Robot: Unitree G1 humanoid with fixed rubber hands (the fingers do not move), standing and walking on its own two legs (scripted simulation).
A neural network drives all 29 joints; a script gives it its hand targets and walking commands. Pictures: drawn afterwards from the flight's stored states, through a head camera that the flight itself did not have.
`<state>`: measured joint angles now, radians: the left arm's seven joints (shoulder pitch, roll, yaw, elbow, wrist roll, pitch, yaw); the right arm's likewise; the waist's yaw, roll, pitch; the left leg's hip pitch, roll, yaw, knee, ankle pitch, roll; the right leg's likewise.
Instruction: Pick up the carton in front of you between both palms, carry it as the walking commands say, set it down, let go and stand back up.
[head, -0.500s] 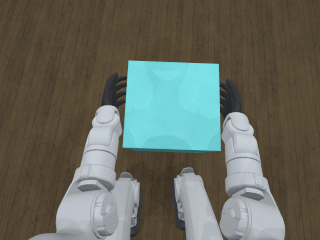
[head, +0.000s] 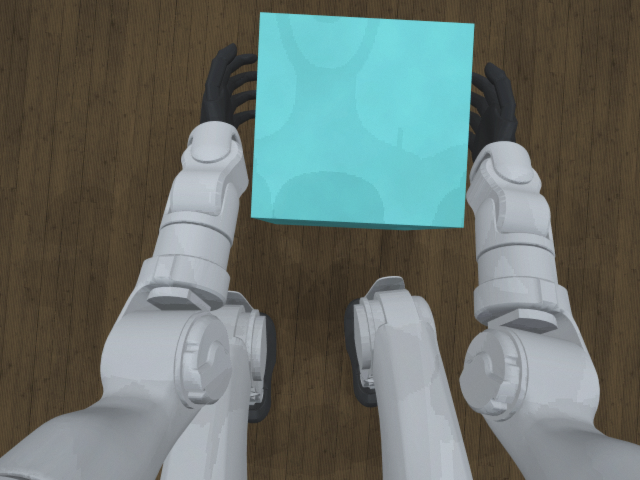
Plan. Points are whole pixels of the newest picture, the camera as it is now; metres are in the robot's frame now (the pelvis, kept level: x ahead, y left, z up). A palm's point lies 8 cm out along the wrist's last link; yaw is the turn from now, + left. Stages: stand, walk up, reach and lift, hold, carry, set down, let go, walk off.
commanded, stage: set down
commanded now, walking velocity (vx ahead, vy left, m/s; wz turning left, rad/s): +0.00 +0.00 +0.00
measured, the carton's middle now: (350, 148) +0.49 -0.09 -0.19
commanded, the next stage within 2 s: none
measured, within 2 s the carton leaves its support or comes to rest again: rests again in 0.88 s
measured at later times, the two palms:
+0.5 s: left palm (244, 126) +0.53 +0.05 -0.22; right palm (461, 145) +0.49 -0.24 -0.23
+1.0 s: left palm (241, 137) +0.53 +0.06 -0.25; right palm (452, 156) +0.48 -0.24 -0.25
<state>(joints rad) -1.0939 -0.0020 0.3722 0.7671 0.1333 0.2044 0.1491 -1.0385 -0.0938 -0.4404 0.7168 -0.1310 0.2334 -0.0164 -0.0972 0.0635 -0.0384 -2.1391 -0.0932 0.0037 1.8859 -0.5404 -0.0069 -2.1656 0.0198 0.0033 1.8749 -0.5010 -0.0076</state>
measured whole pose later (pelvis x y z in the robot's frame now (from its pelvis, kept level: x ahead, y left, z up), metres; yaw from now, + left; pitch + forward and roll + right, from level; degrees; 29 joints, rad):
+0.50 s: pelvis +0.00 +0.00 -0.08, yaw +0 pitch +41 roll +1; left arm -1.30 0.12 0.26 0.90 0.01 0.20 0.19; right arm -1.22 -0.21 -0.34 0.81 -0.01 0.23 -0.07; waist -0.10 0.06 0.18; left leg -2.30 -0.10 0.01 2.16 -0.58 -0.02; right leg -2.33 0.01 -0.01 2.14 -0.53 -0.02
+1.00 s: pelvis -0.01 +0.00 -0.09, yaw +0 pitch +37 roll -1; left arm -1.37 0.16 0.24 1.06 0.00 0.15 0.16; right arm -1.28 -0.25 -0.33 0.98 -0.01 0.17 -0.01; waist -0.12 0.08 0.26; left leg -2.30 -0.12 0.01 2.21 -0.57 -0.01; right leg -2.30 0.00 -0.01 2.19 -0.54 -0.01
